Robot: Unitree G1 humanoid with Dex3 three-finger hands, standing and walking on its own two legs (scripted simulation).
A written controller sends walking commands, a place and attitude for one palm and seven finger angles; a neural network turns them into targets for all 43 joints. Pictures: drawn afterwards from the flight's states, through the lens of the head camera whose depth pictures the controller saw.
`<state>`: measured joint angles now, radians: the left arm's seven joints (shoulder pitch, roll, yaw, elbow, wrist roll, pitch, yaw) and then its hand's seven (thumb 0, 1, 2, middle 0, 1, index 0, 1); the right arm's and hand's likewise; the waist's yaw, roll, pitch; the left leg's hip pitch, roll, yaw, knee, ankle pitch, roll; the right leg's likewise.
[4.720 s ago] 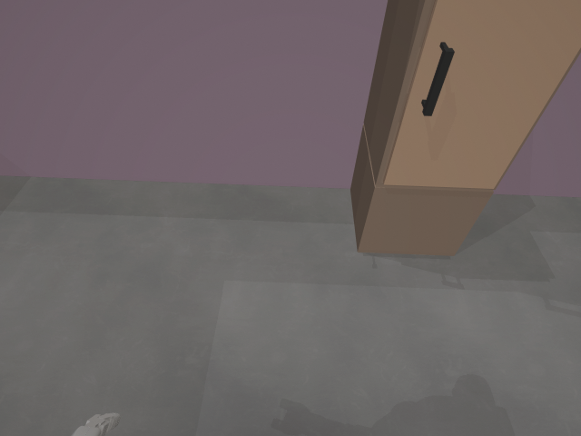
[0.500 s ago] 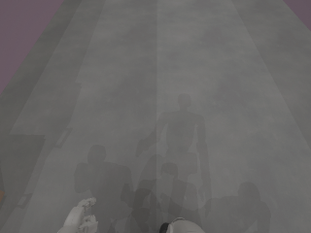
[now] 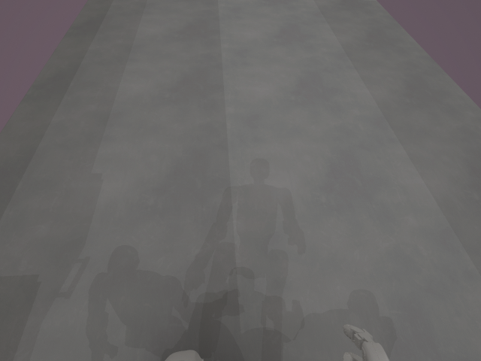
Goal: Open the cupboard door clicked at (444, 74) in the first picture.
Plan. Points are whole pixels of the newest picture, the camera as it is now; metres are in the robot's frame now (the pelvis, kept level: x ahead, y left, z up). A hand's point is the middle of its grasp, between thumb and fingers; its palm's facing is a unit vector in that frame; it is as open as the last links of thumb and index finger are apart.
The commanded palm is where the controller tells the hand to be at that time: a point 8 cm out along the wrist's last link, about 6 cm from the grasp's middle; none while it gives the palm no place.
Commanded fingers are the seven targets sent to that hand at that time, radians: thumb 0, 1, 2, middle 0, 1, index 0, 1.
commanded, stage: walk to a spot facing it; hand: left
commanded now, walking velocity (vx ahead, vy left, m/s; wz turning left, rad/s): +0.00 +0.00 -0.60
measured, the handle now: out of the picture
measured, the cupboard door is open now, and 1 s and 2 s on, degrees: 0 0 0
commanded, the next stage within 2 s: turn to face it in 0.32 s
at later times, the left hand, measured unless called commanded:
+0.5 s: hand (195, 294) +0.26 +0.12 -0.15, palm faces -0.32 -0.91 -0.27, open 7.4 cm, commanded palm none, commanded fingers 0.00 0.90 0.90 -0.20 -0.30 -0.20 -0.30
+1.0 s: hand (155, 334) +0.18 +0.18 -0.18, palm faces -0.04 -0.98 -0.19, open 7.3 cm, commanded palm none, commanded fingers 0.00 0.90 0.90 -0.20 -0.30 -0.20 -0.30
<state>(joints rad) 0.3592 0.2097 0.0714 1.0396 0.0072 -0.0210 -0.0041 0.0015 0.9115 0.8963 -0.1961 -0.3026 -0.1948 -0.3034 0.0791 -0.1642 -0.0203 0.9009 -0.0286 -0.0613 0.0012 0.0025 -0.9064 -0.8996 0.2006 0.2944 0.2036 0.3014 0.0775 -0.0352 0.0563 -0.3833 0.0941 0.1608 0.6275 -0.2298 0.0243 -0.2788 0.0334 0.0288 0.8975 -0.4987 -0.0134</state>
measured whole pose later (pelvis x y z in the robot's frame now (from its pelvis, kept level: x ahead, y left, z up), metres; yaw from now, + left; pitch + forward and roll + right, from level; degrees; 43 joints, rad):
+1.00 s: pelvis +0.09 +0.00 +0.00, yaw -4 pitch +1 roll -2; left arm 0.16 0.22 0.09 0.98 0.02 0.06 0.02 0.00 0.91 0.90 -0.20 -0.30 -0.20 -0.30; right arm 0.23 -0.19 -0.06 0.94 -0.02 0.02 -0.01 0.01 -0.91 -0.90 0.20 0.29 0.20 0.30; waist -0.03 -0.03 0.08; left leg -0.36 0.02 0.12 0.63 -0.29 0.08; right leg -0.47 -0.09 -0.10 1.12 -0.46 0.06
